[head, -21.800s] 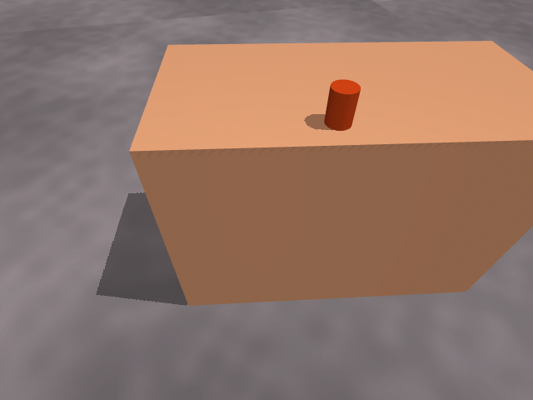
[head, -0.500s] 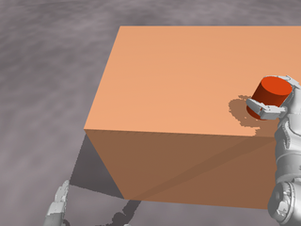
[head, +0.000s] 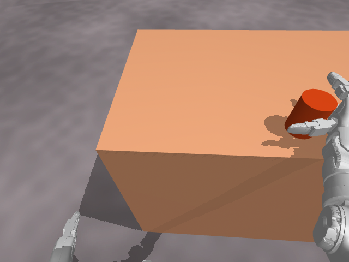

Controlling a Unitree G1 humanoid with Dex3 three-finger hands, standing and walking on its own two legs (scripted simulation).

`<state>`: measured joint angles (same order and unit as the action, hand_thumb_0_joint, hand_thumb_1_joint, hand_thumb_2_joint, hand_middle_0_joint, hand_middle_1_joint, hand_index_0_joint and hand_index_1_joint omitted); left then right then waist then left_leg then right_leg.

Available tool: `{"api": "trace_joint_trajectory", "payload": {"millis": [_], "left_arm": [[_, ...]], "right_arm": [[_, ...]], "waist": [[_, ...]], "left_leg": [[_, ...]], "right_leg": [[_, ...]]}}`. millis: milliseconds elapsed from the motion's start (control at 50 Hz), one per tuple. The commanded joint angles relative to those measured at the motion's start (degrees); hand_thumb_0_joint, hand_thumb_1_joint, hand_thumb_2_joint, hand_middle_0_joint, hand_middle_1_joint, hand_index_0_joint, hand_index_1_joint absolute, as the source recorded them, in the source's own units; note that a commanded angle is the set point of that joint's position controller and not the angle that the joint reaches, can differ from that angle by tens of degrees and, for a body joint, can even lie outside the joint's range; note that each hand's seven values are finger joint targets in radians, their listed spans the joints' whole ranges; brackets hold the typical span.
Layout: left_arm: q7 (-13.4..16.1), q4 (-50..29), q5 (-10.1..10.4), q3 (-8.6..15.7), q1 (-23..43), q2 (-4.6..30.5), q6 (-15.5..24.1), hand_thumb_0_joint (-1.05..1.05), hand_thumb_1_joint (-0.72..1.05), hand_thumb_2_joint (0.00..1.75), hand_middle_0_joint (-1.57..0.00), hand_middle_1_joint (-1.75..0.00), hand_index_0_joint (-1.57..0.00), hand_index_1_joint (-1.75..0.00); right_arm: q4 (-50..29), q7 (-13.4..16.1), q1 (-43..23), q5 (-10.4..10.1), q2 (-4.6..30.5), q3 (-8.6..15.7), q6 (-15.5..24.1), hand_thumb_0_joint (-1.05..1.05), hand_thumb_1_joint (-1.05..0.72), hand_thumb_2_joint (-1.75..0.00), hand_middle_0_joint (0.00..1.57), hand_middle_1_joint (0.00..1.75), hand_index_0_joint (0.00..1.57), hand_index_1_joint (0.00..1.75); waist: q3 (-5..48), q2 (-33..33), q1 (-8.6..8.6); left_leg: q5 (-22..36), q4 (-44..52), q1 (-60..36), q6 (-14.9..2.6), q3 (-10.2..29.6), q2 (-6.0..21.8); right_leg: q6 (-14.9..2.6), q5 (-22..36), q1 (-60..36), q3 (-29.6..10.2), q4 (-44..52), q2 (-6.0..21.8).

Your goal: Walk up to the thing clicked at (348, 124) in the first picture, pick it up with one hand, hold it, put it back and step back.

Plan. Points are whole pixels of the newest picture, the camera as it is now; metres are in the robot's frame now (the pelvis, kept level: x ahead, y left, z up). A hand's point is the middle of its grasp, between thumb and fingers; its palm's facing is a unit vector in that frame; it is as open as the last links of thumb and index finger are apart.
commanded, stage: withdraw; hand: right
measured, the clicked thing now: (308, 115) +0.45 -0.27 +0.10
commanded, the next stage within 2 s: rise in 0.34 s
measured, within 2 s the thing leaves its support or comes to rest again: neither
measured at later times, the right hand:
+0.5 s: hand out of the picture +0.44 -0.35 +0.26, palm faces +0.39 +0.92 -0.06, open 17.7 cm
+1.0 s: hand out of the picture +0.37 -0.36 +0.24, palm faces +0.54 +0.75 -0.38, open 17.3 cm
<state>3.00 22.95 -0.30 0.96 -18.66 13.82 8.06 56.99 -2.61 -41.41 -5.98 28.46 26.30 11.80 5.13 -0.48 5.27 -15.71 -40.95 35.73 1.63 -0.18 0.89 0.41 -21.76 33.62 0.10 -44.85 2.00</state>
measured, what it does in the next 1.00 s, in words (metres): stands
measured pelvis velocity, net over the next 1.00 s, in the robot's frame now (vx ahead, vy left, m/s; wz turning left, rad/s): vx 0.04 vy -0.01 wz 0.00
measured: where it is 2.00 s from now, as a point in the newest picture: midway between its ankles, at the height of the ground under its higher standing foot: outside the picture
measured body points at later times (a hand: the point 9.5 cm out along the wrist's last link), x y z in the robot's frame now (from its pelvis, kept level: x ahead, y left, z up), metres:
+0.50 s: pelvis +0.02 +0.00 +0.01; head +0.04 +0.00 +0.46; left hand +0.17 +0.25 -0.05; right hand +0.42 -0.40 +0.27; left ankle +0.04 +0.14 -0.71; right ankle +0.00 -0.12 -0.71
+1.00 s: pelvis +0.04 -0.01 +0.02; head +0.05 +0.01 +0.47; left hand +0.20 +0.25 -0.05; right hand +0.33 -0.39 +0.26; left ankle +0.04 +0.14 -0.71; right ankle +0.00 -0.12 -0.71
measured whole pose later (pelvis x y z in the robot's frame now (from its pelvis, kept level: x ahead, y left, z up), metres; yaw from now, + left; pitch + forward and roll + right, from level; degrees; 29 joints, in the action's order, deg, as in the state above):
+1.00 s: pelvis +0.04 -0.01 +0.02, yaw +0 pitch +5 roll +1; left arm 0.2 27.0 3.8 4.3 -19.5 14.9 5.3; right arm 17.8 -0.1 -15.3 -2.4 34.5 27.1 2.4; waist 5.4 3.7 -2.1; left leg -14.3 -29.3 20.1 1.7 -0.2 1.3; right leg 0.2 -19.8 17.7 0.6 -32.3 1.6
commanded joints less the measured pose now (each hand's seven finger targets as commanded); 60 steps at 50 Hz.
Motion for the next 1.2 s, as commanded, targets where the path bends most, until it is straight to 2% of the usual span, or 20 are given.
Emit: {"api": "trace_joint_trajectory", "payload": {"millis": [0, 60, 120, 160, 240, 300, 340, 440, 460, 480, 520, 620, 680, 740, 820, 860, 900, 1020, 1160, 1180], "left_arm": [[0.51, -9.58, 0.28, 3.15, 1.91, 7.79, 2.88, 0.00, -0.53, 0.05, -0.06, -0.05, -0.05, -0.05], [0.99, -10.55, 0.41, 3.96, 1.58, 9.29, 2.35, 0.00, -0.53, 0.05, -0.06, -0.05, -0.05, -0.05], [1.06, -10.35, 0.88, 3.27, 0.39, 8.43, 1.95, 0.00, -0.52, 0.04, -0.05, -0.05, -0.05, -0.05], [1.07, -9.68, 1.15, 0.70, 2.20, 5.50, 1.84, 0.00, -0.53, 0.04, -0.05, -0.04, -0.05, -0.05], [2.21, -8.13, 1.58, 2.55, 3.29, 8.72, 1.71, 0.00, -0.53, 0.04, -0.05, -0.04, -0.05, -0.05], [2.53, -4.82, 1.83, 0.69, 1.59, 7.06, 1.67, 0.00, -0.54, 0.04, -0.05, -0.04, -0.05, -0.05], [3.04, -7.08, 2.19, 1.17, 5.16, 8.60, 2.45, 0.00, -0.54, 0.04, -0.05, -0.04, -0.05, -0.05], [3.25, -3.75, 2.12, 0.20, 1.26, 8.40, 3.57, 0.00, -0.56, 0.05, -0.06, -0.02, -0.04, -0.04], [1.77, -5.20, 2.12, -1.23, 5.98, 6.31, 3.52, 0.00, -0.55, 0.05, -0.06, -0.04, -0.05, -0.04], [1.32, -2.63, 2.35, 1.98, 1.74, 8.28, 3.27, 0.00, -0.54, 0.05, -0.05, -0.04, -0.05, -0.04], [0.23, -3.14, 2.28, 3.86, -0.09, 10.20, 2.64, 0.00, -0.54, 0.05, -0.05, -0.03, -0.05, -0.04], [-2.12, -4.84, 2.73, 2.63, 2.38, 8.41, 1.86, 0.00, -0.53, 0.05, -0.06, -0.04, -0.06, -0.04], [-2.52, -5.08, 3.07, -0.41, 5.87, 5.50, 1.72, 0.00, -0.53, 0.06, -0.06, -0.04, -0.06, -0.04], [-2.21, -5.63, 3.02, 2.90, 5.22, 8.77, 1.68, 0.00, -0.54, 0.07, -0.06, -0.04, -0.05, -0.05], [-1.62, -5.78, 3.42, 6.83, 2.02, 11.12, 1.36, 0.00, -0.54, 0.06, -0.06, -0.04, -0.05, -0.05], [-1.95, -4.34, 3.93, 5.93, -1.45, 8.84, 0.62, 0.00, -0.54, 0.06, -0.06, -0.04, -0.06, -0.04], [-2.38, -3.64, 4.27, 6.10, -0.74, 7.39, 0.20, 0.00, -0.53, 0.05, -0.06, -0.04, -0.06, -0.04], [-2.50, -1.19, 4.32, 10.02, 0.61, 8.88, -2.33, 0.00, -0.53, 0.05, -0.06, -0.04, -0.06, -0.04], [-0.52, -6.15, 3.22, 9.30, 3.96, 7.08, -2.89, 0.00, -0.51, 0.04, -0.05, -0.04, -0.06, -0.04], [-0.56, -5.52, 3.14, 7.88, 3.42, 4.76, -3.10, 0.00, -0.51, 0.04, -0.06, -0.05, -0.06, -0.04]], "right_arm": [[-14.93, -0.64, -25.45, -0.32, 16.68, 1.65, 4.27, 0.00, 0.61, -0.05, 0.06, 0.08, 0.07, 0.08], [-21.71, -0.25, -28.06, -0.14, 24.15, 5.27, 4.24, 0.00, 0.61, -0.04, 0.05, 0.06, 0.06, 0.06], [-18.62, -0.53, -24.25, -0.81, 21.59, 4.48, 2.43, 0.00, 0.61, -0.02, 0.05, 0.05, 0.06, 0.05], [-21.60, -0.77, -27.61, -0.62, 23.27, 4.39, 1.86, 0.00, 0.60, -0.03, 0.05, 0.05, 0.06, 0.05], [-20.78, -2.13, -28.33, -0.59, 29.35, 6.82, -2.22, 0.00, 0.61, -0.02, 0.05, 0.05, 0.06, 0.05], [-15.27, -4.46, -30.02, -0.52, 26.13, 3.34, -6.16, 0.00, 0.59, -0.02, 0.06, 0.05, 0.06, 0.05], [-15.52, -6.24, -32.76, -0.56, 29.82, 4.43, -8.16, 0.00, 0.58, -0.03, 0.05, 0.05, 0.06, 0.05], [-5.85, -11.69, -32.09, -0.72, 27.87, 1.37, -13.72, 0.00, 0.54, -0.05, 0.06, 0.06, 0.06, 0.06], [-10.28, -8.28, -32.49, 5.30, 36.52, 1.00, -10.91, 0.00, 0.53, -0.04, 0.06, 0.06, 0.06, 0.06], [-2.97, -6.56, -29.35, 4.87, 34.56, 1.08, -10.93, 0.00, 0.56, -0.04, 0.06, 0.06, 0.06, 0.06], [-2.96, -5.21, -27.07, 5.76, 34.34, 0.01, -11.11, 0.00, 0.57, -0.04, 0.06, 0.06, 0.06, 0.06], [-13.25, -1.05, -30.94, 8.27, 42.59, 4.50, -8.07, 0.00, 0.52, -0.05, 0.06, 0.05, 0.06, 0.05], [-17.39, 1.17, -29.04, 8.47, 41.01, 4.73, -6.31, 0.00, 0.51, -0.05, 0.07, 0.05, 0.06, 0.05], [-21.92, 2.67, -20.98, 7.96, 40.95, 6.67, -5.52, 0.00, 0.51, -0.06, 0.07, 0.05, 0.05, 0.05], [-32.04, 3.18, -8.79, 5.88, 32.73, 5.23, -5.23, 0.00, 0.49, -0.06, 0.07, 0.05, 0.05, 0.05], [-37.83, 3.10, 3.66, 4.56, 27.86, 4.67, -5.82, 0.00, 0.49, -0.06, 0.07, 0.05, 0.05, 0.05], [-50.65, 2.93, 5.77, 3.31, 23.83, 3.06, -5.34, 0.00, 0.48, -0.06, 0.07, 0.05, 0.05, 0.05], [-74.26, 3.79, 26.98, 1.67, 21.72, 9.34, -4.71, 0.00, 0.51, -0.06, 0.06, 0.05, 0.05, 0.05], [-87.94, 5.03, 49.49, 0.95, 9.77, 6.94, -1.98, 0.00, 0.56, -0.05, 0.06, 0.06, 0.05, 0.06], [-92.20, 4.78, 49.16, 0.91, 6.69, 3.97, -1.24, 0.00, 0.54, -0.05, 0.06, 0.06, 0.05, 0.06]], "waist": [[21.18, 7.43, 0.10], [25.94, 8.99, -1.69], [22.30, 8.63, -1.55], [23.28, 10.72, -2.74], [22.36, 10.34, -2.87], [18.29, 9.58, -1.60], [19.37, 8.22, -1.96], [13.62, 5.03, -0.35], [12.49, 3.81, -3.89], [10.23, 3.10, -1.41], [9.80, 2.77, -1.24], [19.32, 6.41, -4.75], [22.02, 11.13, -6.17], [23.62, 12.32, -6.84], [20.64, 11.83, -6.79], [16.14, 8.93, -7.40], [14.90, 10.79, -7.70], [7.54, 7.54, -8.38], [5.58, 4.68, -8.97], [4.17, 5.82, -8.66]], "left_leg": [[9.45, 3.88, -9.60, -1.66, -1.61, -1.73], [12.29, 3.99, -15.28, -1.41, -1.10, -1.29], [12.09, 4.59, -14.41, -1.68, -2.06, -1.81], [12.69, 5.14, -16.61, -1.73, -1.43, -1.17], [14.65, 6.04, -18.18, -1.73, -1.52, -1.08], [14.78, 7.00, -16.06, -1.95, -2.15, -1.48], [14.85, 7.83, -16.76, -1.77, -2.07, -1.36], [12.79, 10.47, -14.72, -1.53, -1.76, -1.19], [10.71, 10.99, -14.96, -1.36, -2.05, -0.82], [9.37, 11.19, -13.38, -1.52, -2.22, -1.28], [9.99, 11.68, -13.29, -1.61, -2.65, -1.38], [15.71, 10.92, -21.15, -1.92, -1.76, -0.82], [15.11, 11.27, -21.81, -2.49, -1.92, -1.10], [18.45, 10.87, -23.16, -3.01, -2.57, -1.48], [19.33, 11.10, -21.13, -3.41, -3.67, -2.19], [19.59, 11.45, -21.97, -3.48, -4.08, -2.30], [19.04, 11.58, -21.68, -3.53, -4.11, -2.34], [16.26, 13.46, -25.41, -2.67, -3.80, -1.43], [20.09, 12.97, -28.92, -2.28, -3.65, -0.51], [18.78, 13.32, -28.12, -2.10, -3.53, -0.33]], "right_leg": [[-0.24, 13.52, -10.33, -0.58, 6.65, -0.83], [-0.29, 15.28, -11.87, 0.21, 6.68, -1.34], [0.12, 17.22, -12.89, -0.44, 8.01, -0.89], [-0.05, 17.14, -12.48, 0.21, 7.88, -1.35], [0.00, 19.19, -13.53, 0.05, 8.96, -1.29], [0.17, 22.10, -14.91, -0.40, 9.84, -0.93], [-0.11, 22.02, -16.11, -0.51, 10.54, -0.85], [-1.08, 16.94, -14.72, 0.14, 12.44, -1.38], [-0.83, 15.40, -13.85, 0.75, 13.10, -1.58], [-0.69, 14.04, -13.74, 0.66, 13.72, -1.27], [-0.51, 14.99, -14.40, 0.60, 14.38, -1.20], [-0.30, 20.79, -16.20, 1.42, 13.61, -2.17], [0.40, 22.61, -18.42, 1.34, 14.19, -1.93], [1.09, 29.02, -21.15, 0.91, 13.69, -1.48], [1.45, 35.00, -25.25, 0.33, 13.59, -0.58], [1.26, 34.42, -22.97, 0.39, 14.65, -0.45], [1.38, 35.02, -24.00, 0.54, 15.28, -0.22], [-0.17, 25.45, -20.68, 1.51, 17.78, -1.45], [-0.09, 28.78, -22.56, 1.34, 17.70, -1.92], [-0.22, 26.91, -22.73, 1.58, 18.05, -2.06]]}}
